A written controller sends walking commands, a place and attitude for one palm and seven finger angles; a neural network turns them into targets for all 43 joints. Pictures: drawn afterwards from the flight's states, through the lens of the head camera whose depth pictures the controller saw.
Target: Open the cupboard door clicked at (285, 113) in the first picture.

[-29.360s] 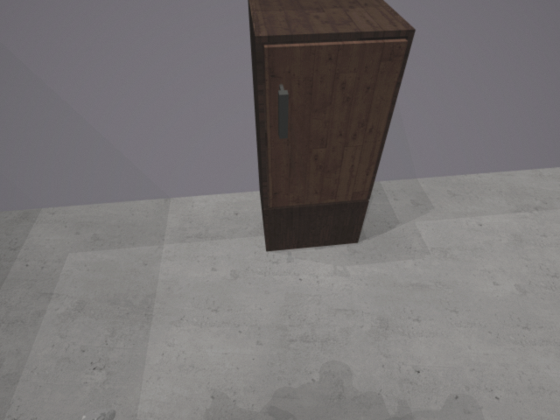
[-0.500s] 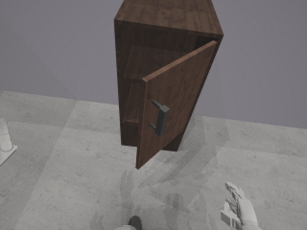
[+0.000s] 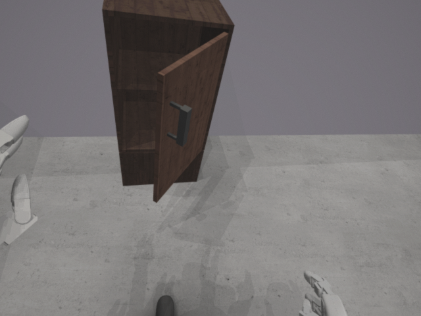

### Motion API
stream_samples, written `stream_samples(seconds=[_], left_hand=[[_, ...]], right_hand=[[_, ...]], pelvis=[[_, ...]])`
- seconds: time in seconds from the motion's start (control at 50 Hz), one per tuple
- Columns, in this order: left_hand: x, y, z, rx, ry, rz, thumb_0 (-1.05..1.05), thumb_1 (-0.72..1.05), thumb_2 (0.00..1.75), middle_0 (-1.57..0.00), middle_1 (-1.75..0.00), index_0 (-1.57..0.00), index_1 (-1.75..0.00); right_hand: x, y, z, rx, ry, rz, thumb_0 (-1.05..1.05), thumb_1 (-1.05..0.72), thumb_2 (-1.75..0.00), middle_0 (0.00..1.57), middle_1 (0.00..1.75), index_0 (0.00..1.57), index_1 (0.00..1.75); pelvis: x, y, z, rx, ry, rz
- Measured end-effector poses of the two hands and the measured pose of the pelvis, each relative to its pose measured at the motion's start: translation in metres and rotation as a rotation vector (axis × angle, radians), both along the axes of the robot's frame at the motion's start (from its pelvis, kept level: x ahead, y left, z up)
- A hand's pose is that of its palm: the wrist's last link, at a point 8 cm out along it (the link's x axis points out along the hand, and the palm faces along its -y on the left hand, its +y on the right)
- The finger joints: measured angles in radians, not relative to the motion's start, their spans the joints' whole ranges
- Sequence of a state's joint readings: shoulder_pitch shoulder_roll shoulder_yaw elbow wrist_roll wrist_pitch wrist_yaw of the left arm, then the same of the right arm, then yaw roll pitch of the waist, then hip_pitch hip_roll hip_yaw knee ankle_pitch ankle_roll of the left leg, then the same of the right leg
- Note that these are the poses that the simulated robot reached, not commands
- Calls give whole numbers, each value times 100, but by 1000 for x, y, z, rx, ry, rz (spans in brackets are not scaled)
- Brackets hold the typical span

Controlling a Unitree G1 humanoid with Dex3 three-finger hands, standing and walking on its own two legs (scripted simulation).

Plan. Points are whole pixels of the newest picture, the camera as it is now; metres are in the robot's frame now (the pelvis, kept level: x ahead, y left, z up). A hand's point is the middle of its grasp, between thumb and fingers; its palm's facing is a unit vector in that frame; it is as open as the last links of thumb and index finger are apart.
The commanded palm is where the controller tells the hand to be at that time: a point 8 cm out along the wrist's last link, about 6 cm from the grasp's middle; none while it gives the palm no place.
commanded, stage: stop stepping back and stand still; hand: left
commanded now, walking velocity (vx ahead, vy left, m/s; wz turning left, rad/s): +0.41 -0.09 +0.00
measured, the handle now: (177, 123) +0.65 +0.09 -0.05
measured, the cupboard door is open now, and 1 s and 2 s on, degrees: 50 50 50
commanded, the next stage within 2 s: let the arm hang, fingers relaxed in 1.58 s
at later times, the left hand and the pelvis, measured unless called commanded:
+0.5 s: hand out of the picture +0.01 +0.28 +0.18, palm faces +0.41 -0.76 -0.50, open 7.5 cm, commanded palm -0.03 +0.33 +0.17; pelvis -0.15 +0.02 -0.02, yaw +4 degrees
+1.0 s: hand out of the picture +0.03 +0.30 +0.18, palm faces +0.46 -0.69 -0.55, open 7.5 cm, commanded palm -0.04 +0.34 +0.17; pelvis -0.15 +0.03 -0.02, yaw +5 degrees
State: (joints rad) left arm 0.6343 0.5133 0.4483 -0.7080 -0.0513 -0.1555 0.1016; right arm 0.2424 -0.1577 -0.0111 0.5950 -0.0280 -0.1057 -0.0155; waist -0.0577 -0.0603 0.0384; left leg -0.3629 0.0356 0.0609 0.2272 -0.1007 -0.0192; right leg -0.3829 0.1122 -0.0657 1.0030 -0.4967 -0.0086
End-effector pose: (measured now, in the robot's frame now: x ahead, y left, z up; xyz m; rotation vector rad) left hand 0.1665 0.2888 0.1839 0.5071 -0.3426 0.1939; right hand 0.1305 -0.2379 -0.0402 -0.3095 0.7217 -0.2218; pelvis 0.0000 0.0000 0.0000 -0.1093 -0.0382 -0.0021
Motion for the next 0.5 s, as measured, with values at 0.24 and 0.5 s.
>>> stream_samples(seconds=[0.24,0.5], left_hand=[[-121,63,15,-66,-372,221,1,88,90,-21,-30,-21,-30],[-194,25,13,104,-60,144,2,88,90,-21,-30,-21,-30]], right_hand=[[-98,25,-47,-19,22,12,2,-90,-90,20,30,20,30],[-173,68,-61,160,88,79,2,-89,-90,21,30,20,31]], pelvis=[[-94,29,-35,69,31,41],[-154,25,-17,72,18,65]])
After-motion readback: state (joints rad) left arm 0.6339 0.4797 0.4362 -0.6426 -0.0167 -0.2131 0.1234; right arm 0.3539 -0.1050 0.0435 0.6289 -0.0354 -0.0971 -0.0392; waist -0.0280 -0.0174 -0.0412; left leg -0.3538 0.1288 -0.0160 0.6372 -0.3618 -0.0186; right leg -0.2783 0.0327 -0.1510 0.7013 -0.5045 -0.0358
